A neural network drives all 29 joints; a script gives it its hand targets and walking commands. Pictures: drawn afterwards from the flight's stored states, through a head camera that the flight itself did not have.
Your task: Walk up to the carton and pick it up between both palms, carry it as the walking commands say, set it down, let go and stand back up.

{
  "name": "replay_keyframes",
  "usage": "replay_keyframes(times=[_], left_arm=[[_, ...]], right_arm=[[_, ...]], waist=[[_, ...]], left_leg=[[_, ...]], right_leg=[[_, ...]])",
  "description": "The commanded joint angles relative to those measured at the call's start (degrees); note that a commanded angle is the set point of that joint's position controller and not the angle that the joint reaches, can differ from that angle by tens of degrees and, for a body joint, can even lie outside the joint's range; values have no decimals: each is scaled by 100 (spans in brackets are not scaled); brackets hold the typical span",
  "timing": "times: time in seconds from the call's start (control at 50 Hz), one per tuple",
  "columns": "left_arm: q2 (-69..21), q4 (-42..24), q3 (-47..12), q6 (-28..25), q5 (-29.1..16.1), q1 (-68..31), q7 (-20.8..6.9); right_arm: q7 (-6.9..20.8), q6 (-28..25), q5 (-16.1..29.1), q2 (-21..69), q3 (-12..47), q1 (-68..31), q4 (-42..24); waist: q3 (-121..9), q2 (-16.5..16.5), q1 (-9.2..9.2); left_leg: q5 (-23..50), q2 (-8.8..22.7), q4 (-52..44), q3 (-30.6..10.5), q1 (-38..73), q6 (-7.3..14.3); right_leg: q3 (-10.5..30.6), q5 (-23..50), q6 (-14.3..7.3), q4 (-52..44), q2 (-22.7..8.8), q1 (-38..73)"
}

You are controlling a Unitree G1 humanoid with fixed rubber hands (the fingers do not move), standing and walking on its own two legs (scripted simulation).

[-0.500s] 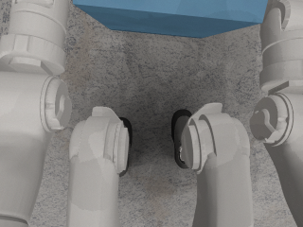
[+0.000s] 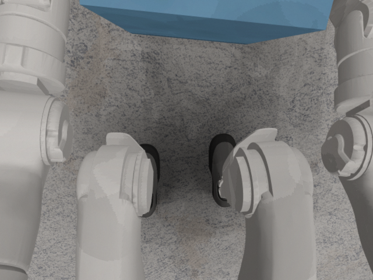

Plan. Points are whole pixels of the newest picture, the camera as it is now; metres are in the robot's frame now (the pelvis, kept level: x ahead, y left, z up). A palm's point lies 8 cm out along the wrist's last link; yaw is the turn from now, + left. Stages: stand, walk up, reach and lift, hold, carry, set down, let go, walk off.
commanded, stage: set down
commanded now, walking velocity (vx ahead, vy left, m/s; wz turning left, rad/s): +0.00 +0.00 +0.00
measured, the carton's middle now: out of the picture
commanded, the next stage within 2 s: let go in 1.44 s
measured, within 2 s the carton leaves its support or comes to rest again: neither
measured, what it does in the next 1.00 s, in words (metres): rises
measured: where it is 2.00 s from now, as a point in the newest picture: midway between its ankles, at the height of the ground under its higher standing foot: (184, 186)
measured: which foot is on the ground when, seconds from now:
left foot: down 0.00-1.00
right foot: down 0.00-1.00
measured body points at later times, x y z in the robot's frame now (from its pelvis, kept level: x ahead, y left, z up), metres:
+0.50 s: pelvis -0.01 +0.00 +0.06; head +0.38 -0.01 +0.27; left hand +0.62 +0.16 -0.08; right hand +0.57 -0.26 -0.07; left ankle +0.08 +0.10 -0.32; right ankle +0.10 -0.11 -0.32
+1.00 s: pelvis -0.02 -0.01 +0.19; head +0.36 -0.02 +0.41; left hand +0.61 +0.18 +0.07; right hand +0.57 -0.26 +0.08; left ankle +0.08 +0.10 -0.32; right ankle +0.10 -0.11 -0.32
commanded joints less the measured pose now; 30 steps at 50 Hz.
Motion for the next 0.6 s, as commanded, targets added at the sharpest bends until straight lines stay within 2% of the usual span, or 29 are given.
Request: replay_keyframes(times=[0.0, 0.06, 0.14, 0.24, 0.36, 0.48, 0.58], left_arm=[[1120, -1251, 41, -206, -189, -2675, -44], [1220, -1351, 11, -142, -249, -2749, -60], [1436, -1813, 58, 60, -301, -2817, -20], [1543, -2034, 174, 466, -232, -2758, -42], [1574, -2334, 357, 767, -156, -2557, -84], [1636, -2656, 554, 931, -151, -2387, -133], [1846, -2748, 714, 1089, -200, -2453, -223]], right_arm=[[17, -159, 160, -1497, 8, -2421, -1339], [11, -85, 242, -1593, 54, -2506, -1499], [-56, 136, 355, -1765, -4, -2536, -2098], [-60, 562, 253, -1888, -153, -2316, -2257], [17, 885, 90, -1852, -307, -2058, -2605], [100, 1079, 126, -1874, -320, -1989, -3143], [104, 1308, 220, -1902, -209, -2228, -3476]], waist=[[-9684, 453, -460], [-9868, 448, -443], [-10843, 456, -456], [-11249, 582, -511], [-11781, 599, -573], [-12417, 492, -479], [-12613, 165, -325]], left_leg=[[3360, 169, -1102, -65, 4045, -101], [3272, 181, -1148, -46, 4179, -83], [3428, 138, -1306, 13, 4778, -71], [3316, 97, -1687, 29, 5219, -83], [3702, 54, -2087, -67, 5790, -95], [4162, 13, -2507, -139, 6244, -114], [3785, -44, -3033, -26, 5904, -91]], right_leg=[[96, 3748, 63, -824, 47, 4658], [87, 3657, 67, -885, 33, 4759], [14, 3761, 57, -1084, 46, 5217], [-92, 3443, 34, -1466, 43, 5176], [-174, 3540, -5, -1903, 97, 5083], [-142, 3873, -44, -2434, 196, 5509], [-32, 4107, -38, -2911, 228, 6577]])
